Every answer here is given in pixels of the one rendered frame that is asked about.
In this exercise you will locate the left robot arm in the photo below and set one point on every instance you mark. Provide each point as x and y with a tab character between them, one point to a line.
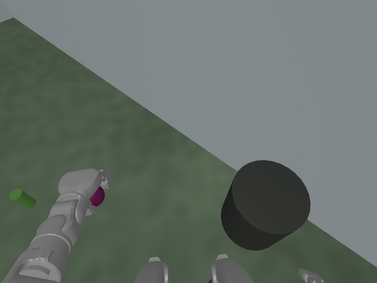
44	260

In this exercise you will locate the left robot hand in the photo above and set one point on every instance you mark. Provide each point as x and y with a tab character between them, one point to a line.
85	181

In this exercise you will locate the right robot hand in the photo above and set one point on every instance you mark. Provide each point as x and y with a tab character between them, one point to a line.
309	277

